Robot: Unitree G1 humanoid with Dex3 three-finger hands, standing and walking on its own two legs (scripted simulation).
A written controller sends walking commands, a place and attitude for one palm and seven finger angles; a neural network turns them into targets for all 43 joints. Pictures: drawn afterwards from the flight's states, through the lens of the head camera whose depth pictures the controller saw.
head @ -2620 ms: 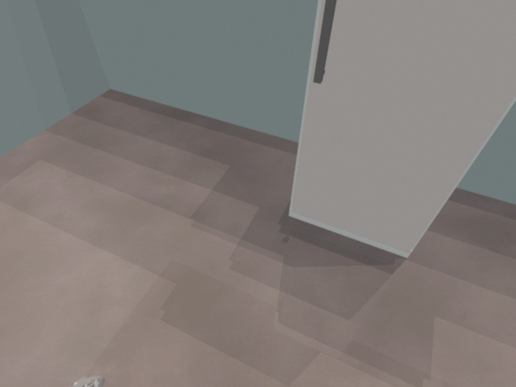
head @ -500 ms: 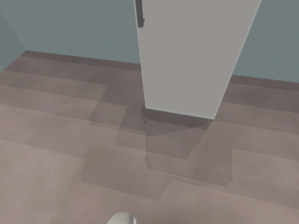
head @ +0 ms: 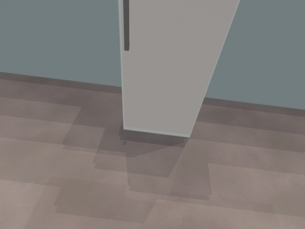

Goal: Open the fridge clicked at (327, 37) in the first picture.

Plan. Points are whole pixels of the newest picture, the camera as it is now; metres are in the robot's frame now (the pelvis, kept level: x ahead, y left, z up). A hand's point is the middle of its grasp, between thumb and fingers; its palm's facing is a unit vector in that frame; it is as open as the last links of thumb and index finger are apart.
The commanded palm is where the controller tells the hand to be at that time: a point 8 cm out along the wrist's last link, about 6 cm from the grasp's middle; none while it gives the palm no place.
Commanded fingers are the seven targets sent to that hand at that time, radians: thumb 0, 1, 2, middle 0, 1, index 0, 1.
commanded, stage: take the last steps up to it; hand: left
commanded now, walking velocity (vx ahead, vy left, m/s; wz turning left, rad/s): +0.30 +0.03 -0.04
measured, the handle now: (127, 24) +0.99 +0.20 +0.13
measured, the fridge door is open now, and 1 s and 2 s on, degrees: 0 0 0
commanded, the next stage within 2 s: come to a stop and stand still in 1.26 s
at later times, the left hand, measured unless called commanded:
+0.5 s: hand out of the picture +0.16 +0.15 -0.17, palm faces +0.07 -0.98 -0.21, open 7.1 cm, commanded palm none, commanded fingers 0.00 0.90 0.90 -0.20 -0.30 -0.20 -0.30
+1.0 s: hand (85, 180) +0.32 +0.25 -0.18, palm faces +0.06 -0.99 -0.16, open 7.3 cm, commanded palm none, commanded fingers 0.00 0.90 0.90 -0.20 -0.30 -0.20 -0.30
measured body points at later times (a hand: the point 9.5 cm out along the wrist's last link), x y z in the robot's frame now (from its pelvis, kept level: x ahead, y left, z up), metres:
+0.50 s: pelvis +0.11 -0.03 -0.01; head +0.11 -0.03 +0.44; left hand +0.16 +0.21 -0.15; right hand +0.06 -0.25 -0.17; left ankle +0.11 +0.10 -0.68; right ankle +0.08 -0.14 -0.75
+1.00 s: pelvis +0.30 +0.07 +0.00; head +0.31 +0.09 +0.45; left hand +0.32 +0.30 -0.17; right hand +0.32 -0.17 -0.15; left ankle +0.30 +0.13 -0.75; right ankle +0.31 -0.07 -0.66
